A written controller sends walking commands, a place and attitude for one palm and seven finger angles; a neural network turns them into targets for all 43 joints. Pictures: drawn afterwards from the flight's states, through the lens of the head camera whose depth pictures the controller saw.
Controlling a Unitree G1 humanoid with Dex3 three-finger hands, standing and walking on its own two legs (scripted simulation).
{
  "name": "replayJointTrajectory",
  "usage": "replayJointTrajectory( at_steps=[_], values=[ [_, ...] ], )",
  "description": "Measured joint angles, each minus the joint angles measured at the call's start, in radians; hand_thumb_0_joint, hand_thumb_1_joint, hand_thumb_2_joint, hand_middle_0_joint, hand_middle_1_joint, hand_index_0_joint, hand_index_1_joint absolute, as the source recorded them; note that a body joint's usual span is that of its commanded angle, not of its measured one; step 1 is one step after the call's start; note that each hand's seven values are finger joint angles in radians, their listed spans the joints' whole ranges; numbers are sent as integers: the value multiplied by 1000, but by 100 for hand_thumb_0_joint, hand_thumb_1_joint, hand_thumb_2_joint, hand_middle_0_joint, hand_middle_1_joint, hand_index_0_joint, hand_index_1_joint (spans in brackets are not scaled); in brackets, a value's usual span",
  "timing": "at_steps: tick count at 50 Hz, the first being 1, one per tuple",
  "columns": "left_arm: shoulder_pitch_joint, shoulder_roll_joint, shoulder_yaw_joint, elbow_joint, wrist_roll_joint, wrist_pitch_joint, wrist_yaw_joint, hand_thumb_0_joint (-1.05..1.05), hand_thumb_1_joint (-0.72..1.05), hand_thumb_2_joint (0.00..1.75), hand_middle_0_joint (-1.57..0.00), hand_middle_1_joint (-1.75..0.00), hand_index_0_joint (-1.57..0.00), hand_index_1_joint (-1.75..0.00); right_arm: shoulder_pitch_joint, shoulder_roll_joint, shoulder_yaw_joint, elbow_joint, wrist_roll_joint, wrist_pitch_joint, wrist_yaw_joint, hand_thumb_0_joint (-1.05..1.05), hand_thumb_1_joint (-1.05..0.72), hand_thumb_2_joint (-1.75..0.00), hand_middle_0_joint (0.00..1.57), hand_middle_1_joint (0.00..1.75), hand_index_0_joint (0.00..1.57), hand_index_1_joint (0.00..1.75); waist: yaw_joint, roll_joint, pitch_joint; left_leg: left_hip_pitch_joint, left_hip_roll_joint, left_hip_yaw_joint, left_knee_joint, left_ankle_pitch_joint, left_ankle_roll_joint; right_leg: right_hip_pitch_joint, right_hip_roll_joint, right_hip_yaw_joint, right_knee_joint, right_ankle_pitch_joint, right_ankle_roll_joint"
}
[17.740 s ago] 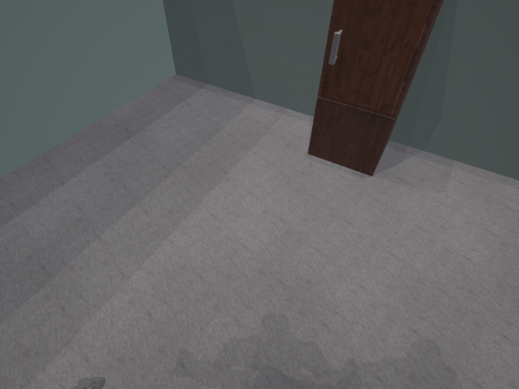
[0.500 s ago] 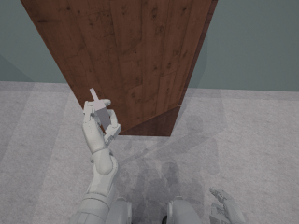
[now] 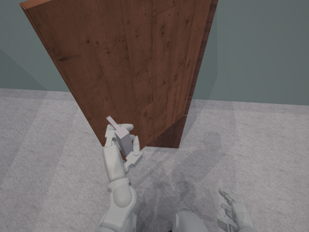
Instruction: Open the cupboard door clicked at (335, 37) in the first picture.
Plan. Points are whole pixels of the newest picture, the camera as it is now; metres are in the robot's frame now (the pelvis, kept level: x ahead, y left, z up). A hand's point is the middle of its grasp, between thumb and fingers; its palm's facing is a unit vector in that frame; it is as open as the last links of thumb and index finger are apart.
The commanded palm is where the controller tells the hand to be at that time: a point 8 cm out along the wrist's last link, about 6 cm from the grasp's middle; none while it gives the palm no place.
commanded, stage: open thumb and fingers to let go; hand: left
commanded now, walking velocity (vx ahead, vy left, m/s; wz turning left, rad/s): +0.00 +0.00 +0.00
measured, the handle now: (120, 138) +0.35 +0.10 +0.02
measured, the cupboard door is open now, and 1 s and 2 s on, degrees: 46 47 47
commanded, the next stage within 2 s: slide the hand sideways off the handle in 0.72 s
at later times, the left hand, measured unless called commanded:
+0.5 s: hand (133, 151) +0.31 +0.07 +0.02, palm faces +0.33 -0.94 -0.01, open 13.6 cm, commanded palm +0.27 +0.11 +0.02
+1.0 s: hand (131, 163) +0.28 +0.07 +0.01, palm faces -0.14 -0.99 -0.10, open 16.0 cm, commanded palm +0.26 +0.11 +0.02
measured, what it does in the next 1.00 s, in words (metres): stands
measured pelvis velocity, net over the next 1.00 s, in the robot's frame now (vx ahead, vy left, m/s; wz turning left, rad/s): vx -0.02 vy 0.03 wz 0.00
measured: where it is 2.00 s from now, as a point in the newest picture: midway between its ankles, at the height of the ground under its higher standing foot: outside the picture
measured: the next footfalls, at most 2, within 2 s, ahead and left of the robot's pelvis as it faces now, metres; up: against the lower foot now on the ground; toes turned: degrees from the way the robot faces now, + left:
none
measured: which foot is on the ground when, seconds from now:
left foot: down 0.00-1.00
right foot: down 0.00-1.00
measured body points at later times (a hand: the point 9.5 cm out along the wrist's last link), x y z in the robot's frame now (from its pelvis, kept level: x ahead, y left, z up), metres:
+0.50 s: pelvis -0.01 +0.01 +0.00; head +0.08 +0.00 +0.44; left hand +0.29 +0.12 +0.02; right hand +0.15 -0.21 -0.12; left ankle +0.01 +0.14 -0.63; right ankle +0.02 -0.07 -0.63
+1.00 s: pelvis -0.02 +0.03 -0.01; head +0.07 +0.02 +0.43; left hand +0.29 +0.12 +0.02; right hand +0.15 -0.19 -0.12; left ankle +0.01 +0.14 -0.63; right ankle +0.02 -0.07 -0.63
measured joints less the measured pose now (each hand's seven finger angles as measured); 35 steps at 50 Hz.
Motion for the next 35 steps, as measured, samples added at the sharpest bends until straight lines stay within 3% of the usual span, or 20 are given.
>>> replayJointTrajectory(
  at_steps=[8, 22, 35],
  values=[
    [-44, -5, 29, 5, -30, 29, -10, 1, 44, 69, -37, -130, -37, -131, -9, 5, -1, -9, 3, -2, -4, 1, -91, -90, 20, 30, 20, 30, 6, 8, 8, -18, -3, 1, 10, 6, -3, -20, -4, 1, 16, 3, -2],
    [-34, -6, 17, 3, -22, 20, -8, 0, -31, 38, -31, -119, -31, -120, 32, -5, -3, 4, 4, -4, -4, 1, -90, -90, 20, 30, 20, 30, 3, 7, 5, -14, -4, 8, 14, 7, 11, -14, -4, 9, 9, 12, 9],
    [-56, -4, -31, 19, -1, 37, 16, -1, -49, 30, -24, -72, -25, -74, 22, 3, 6, -4, -1, -9, 3, 1, -90, -90, 20, 30, 20, 30, 2, 12, 8, -22, -6, 18, 23, 7, 29, -18, -5, 19, 5, 24, 25]
  ],
)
